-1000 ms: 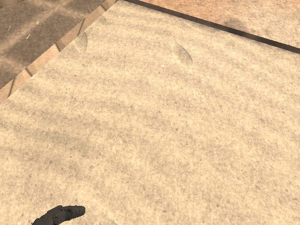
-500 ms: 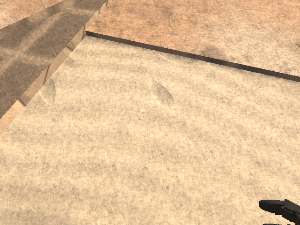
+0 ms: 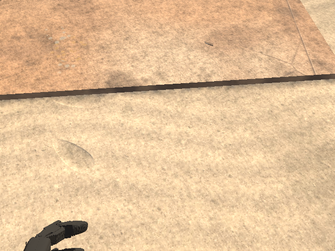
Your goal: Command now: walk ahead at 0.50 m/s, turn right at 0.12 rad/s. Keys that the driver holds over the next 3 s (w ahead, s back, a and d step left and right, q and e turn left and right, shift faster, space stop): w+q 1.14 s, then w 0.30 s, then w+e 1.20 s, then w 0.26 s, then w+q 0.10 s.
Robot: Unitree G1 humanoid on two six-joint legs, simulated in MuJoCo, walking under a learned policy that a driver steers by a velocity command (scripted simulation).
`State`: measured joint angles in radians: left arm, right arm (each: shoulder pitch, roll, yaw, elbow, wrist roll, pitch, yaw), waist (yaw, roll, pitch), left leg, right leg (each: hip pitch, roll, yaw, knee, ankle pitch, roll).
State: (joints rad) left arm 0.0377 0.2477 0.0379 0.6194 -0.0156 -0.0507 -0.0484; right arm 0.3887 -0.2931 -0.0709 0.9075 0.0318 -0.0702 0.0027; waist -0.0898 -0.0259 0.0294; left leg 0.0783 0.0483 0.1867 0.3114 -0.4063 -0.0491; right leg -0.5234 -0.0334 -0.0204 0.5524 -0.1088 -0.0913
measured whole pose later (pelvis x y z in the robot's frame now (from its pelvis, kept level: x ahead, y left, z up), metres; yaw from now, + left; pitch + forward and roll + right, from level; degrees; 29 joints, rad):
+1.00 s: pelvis +0.54 +0.09 +0.01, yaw +30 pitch +3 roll +0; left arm 0.03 0.27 0.05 0.69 -0.01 -0.11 -0.02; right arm 0.35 -0.29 -0.08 0.73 0.02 -0.04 -0.01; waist -0.08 -0.03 0.01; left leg -0.11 -0.10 -0.19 0.45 -0.37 0.06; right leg -0.54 -0.01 0.08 0.50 -0.01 0.04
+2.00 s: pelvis +0.96 +0.40 +0.01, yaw +27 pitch +1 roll +3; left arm 0.09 0.26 0.04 0.75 -0.02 -0.02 -0.05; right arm 0.33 -0.27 -0.08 0.83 0.01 -0.06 -0.01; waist -0.07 -0.03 0.03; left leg 0.10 0.00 0.27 0.25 -0.35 -0.02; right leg -0.63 -0.09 -0.02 0.70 -0.06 -0.04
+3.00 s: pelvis +1.48 +0.48 +0.05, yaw -2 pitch +1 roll +2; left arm 0.26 0.27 0.04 0.66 0.00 -0.06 -0.02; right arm 0.26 -0.31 -0.06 0.83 0.04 -0.07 0.03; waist -0.01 0.03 0.00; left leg -0.38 0.05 0.00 1.06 -0.41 0.03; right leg -0.36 -0.01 -0.04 0.59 -0.26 -0.06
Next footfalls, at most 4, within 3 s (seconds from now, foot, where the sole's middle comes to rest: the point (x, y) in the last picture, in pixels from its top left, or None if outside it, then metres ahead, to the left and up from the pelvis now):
0.56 left None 0.45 0.15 -0.76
1.04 right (143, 176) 0.78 0.07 -0.76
1.54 left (57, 175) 0.82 0.45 -0.76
2.08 right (78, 111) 1.18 0.39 -0.76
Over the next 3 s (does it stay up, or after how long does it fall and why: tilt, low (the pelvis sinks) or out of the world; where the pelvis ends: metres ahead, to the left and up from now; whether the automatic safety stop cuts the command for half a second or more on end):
stays up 1.48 0.48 0.05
